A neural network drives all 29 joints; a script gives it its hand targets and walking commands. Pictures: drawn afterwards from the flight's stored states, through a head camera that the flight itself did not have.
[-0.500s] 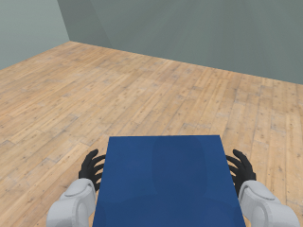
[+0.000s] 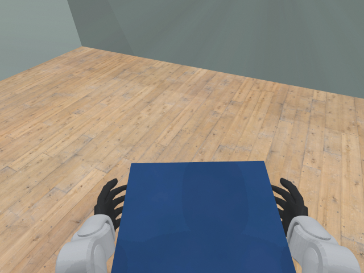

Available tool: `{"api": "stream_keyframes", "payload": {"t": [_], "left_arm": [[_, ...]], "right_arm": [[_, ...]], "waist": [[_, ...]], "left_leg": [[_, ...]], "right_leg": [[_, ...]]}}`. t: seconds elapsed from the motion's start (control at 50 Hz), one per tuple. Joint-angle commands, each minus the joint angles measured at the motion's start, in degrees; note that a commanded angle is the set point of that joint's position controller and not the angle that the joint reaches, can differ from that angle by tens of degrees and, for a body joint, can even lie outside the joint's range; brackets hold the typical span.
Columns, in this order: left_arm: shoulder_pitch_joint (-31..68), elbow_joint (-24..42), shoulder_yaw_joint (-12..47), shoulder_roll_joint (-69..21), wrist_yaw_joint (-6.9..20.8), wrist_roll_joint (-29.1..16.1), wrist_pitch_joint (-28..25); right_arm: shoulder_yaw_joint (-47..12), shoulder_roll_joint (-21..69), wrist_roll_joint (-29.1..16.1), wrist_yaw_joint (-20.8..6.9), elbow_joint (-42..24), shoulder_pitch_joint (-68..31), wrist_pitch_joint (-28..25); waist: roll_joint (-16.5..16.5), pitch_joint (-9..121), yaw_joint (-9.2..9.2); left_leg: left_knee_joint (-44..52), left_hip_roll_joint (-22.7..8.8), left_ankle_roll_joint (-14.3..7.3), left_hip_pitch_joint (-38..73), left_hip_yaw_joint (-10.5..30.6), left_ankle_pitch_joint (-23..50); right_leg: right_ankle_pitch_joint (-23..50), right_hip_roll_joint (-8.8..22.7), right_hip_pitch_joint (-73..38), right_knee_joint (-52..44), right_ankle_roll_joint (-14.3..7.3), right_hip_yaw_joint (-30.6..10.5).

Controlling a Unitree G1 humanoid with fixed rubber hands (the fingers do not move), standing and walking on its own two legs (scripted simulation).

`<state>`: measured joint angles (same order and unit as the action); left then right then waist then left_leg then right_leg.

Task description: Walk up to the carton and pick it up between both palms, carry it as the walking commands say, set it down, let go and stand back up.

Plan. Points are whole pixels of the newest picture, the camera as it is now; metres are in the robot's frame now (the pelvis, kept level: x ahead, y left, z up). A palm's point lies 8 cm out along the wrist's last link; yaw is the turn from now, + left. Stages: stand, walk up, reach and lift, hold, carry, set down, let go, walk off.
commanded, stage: carry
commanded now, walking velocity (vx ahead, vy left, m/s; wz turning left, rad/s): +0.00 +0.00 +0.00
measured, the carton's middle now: (198, 233) +0.23 +0.00 +0.03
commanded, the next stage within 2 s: hold in 0.56 s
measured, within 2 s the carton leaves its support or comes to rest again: neither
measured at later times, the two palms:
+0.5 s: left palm (110, 218) +0.23 +0.17 +0.09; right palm (297, 219) +0.23 -0.18 +0.09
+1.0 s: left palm (117, 209) +0.28 +0.18 +0.05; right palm (277, 209) +0.28 -0.17 +0.05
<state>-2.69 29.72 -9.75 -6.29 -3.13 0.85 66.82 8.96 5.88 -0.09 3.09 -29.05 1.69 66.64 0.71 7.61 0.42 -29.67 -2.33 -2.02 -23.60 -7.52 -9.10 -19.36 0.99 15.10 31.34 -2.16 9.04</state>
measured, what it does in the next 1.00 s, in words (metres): stands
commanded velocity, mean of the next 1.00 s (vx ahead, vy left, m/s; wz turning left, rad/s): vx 0.00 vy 0.00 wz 0.00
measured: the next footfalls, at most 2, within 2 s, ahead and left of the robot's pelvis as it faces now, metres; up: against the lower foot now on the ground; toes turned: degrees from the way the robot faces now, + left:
none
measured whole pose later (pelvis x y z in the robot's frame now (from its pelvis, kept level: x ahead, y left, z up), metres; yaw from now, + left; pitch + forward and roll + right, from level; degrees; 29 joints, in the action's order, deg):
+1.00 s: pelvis +0.01 +0.00 +0.01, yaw -4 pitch -6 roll +1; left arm 5.0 -1.9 -8.7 -0.6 -0.8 6.5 41.9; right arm 4.7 2.1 6.9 1.4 8.0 -7.5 38.6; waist -2.4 -2.8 -3.0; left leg -19.8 1.5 -1.1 -7.2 -1.7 -6.6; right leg -15.9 -2.6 0.5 22.5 -3.2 -0.1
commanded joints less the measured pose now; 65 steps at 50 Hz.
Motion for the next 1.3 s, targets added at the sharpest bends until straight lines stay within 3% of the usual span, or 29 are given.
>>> {"api": "stream_keyframes", "payload": {"t": [0.0, 0.54, 0.56, 0.58, 0.6, 0.62, 0.64, 0.66, 0.68, 0.74, 0.78, 0.86, 0.94, 0.96, 0.98, 1.12, 1.28], "left_arm": [[21.78, 6.13, 42.37, -36.53, 4.37, -14.10, 0.15], [21.60, 5.99, 42.10, -36.50, 4.42, -13.76, 0.00], [21.67, -14.11, 21.99, -16.39, 4.52, 6.34, -8.43], [26.62, -34.22, 10.87, 3.71, 4.65, 4.97, -13.62], [25.64, -37.80, 14.42, 4.23, 3.99, 1.81, -19.35], [21.11, -29.05, 21.14, -3.86, 3.71, -1.31, -24.37], [21.31, -22.19, 26.45, -11.52, 4.28, -3.90, -27.01], [26.05, -18.03, 28.68, -17.50, 5.37, -5.58, -28.75], [28.45, -15.27, 29.02, -19.45, 6.11, -6.39, -30.07], [26.49, -14.91, 27.35, -18.50, 5.47, -4.76, -29.91], [24.79, -16.42, 27.28, -17.51, 5.49, -4.05, -28.75], [23.51, -20.92, 26.25, -18.28, 6.02, -2.96, -27.02], [25.34, -22.89, 27.05, -22.16, 6.95, -2.71, -26.01], [24.72, -28.53, 23.58, -22.03, 9.04, -1.70, -26.29], [26.62, -27.98, 23.79, -23.02, 9.32, -1.66, -26.45], [37.18, -35.06, 23.72, -34.52, 12.56, 0.57, -28.48], [48.84, -51.02, 18.24, -44.24, 16.56, 4.94, -33.64]], "right_arm": [[-41.09, 36.45, -12.54, -3.81, -4.45, -20.78, 0.50], [-41.24, 36.95, -12.45, -3.78, -4.73, -20.34, 0.52], [-21.14, 16.84, 7.65, -4.43, 15.37, -21.54, -9.88], [-9.63, -2.11, 8.29, -3.26, 35.48, -23.97, -14.79], [-11.78, 0.02, 5.75, -2.67, 41.93, -20.19, -20.28], [-19.19, 6.26, 1.61, -2.65, 32.83, -18.22, -25.51], [-24.34, 13.11, -1.56, -2.68, 27.12, -18.87, -27.99], [-27.81, 18.11, -3.50, -3.13, 21.03, -24.09, -29.61], [-30.29, 19.63, -5.26, -3.59, 16.44, -28.51, -31.32], [-33.13, 19.66, -5.28, -4.31, 16.97, -28.82, -31.93], [-32.13, 19.78, -3.69, -4.58, 20.27, -25.86, -31.24], [-28.80, 20.28, -0.87, -5.23, 27.69, -23.71, -30.21], [-26.82, 22.90, 0.46, -6.39, 30.32, -25.52, -29.72], [-25.45, 27.44, 0.56, -6.76, 30.07, -26.47, -29.16], [-25.13, 27.85, 1.07, -7.28, 30.98, -27.31, -29.15], [-23.37, 38.29, 2.69, -12.07, 38.95, -39.52, -32.15], [-16.75, 48.04, 5.88, -17.73, 55.32, -50.90, -37.54]], "waist": [[-0.30, 6.19, 0.06], [-0.55, 5.91, 0.20], [-7.07, -28.57, -0.57], [-5.30, -24.38, -0.18], [-1.22, -18.08, 0.81], [1.35, -10.76, -0.37], [0.16, 0.05, -0.49], [-3.52, 8.56, -0.34], [-3.52, 13.81, -0.97], [-1.25, 10.73, -4.07], [-1.66, 7.57, -4.42], [-1.31, 1.85, -3.64], [-1.08, 0.60, -2.71], [-2.45, -0.61, -2.30], [-1.90, -1.48, -2.27], [-0.86, -1.91, -2.88], [-0.06, 1.82, -4.40]], "left_leg": [[3.76, -6.24, -0.77, 7.11, 8.24, 4.03], [2.96, -6.02, -0.76, 7.28, 7.72, 5.51], [6.28, 5.35, -0.38, 15.31, 6.08, -16.21], [5.89, 4.99, -0.21, 18.52, 8.28, -17.41], [4.73, 3.54, 0.40, 20.27, 8.29, -13.47], [3.06, 3.27, 0.88, 21.87, 9.11, -5.14], [1.37, 4.32, 0.85, 24.33, 9.84, 3.17], [1.26, 4.78, 0.84, 24.81, 10.64, 6.88], [1.32, 5.19, 0.90, 26.34, 10.98, 10.91], [4.07, 5.90, 1.75, 25.93, 11.04, 18.33], [6.18, 5.85, 1.72, 25.83, 10.92, 18.20], [8.79, 5.59, 1.76, 28.75, 10.67, 15.86], [9.33, 5.38, 1.90, 31.46, 10.63, 16.53], [7.63, 3.52, 0.19, 34.14, 12.90, 12.22], [7.59, 3.59, 0.28, 34.11, 12.97, 10.92], [5.46, 3.93, 0.33, 33.48, 13.56, 6.38], [3.01, 3.59, 0.29, 30.53, 13.73, 2.66]], "right_leg": [[5.94, 7.38, 1.79, -7.05, 0.04, -8.04], [8.88, 7.54, 0.52, -7.09, 0.06, -7.77], [-15.36, -3.37, 11.01, -14.32, -2.28, -11.48], [-19.07, -1.57, 10.69, -15.77, -2.52, -12.39], [-14.02, -1.64, 7.14, -14.11, -1.85, -12.87], [-3.12, -0.67, 3.74, -11.25, -1.53, -14.53], [6.87, -0.73, -1.69, -9.07, -0.96, -15.05], [12.12, -1.48, -7.06, -8.04, -0.67, -14.78], [19.66, -0.84, -10.06, -7.14, -0.43, -15.55], [31.83, -1.14, -10.85, -7.51, 0.99, -15.60], [34.05, -1.10, -10.39, -8.82, 1.55, -15.57], [29.51, -1.58, -6.81, -11.48, 1.34, -15.09], [24.95, -2.48, -4.87, -13.01, 0.59, -14.89], [17.75, -2.04, -3.15, -13.98, 0.30, -16.86], [14.57, -2.27, -2.31, -14.08, -0.04, -16.65], [4.94, -3.16, 3.72, -12.28, -1.09, -16.76], [0.14, -2.44, 11.06, -10.15, -1.74, -17.47]]}}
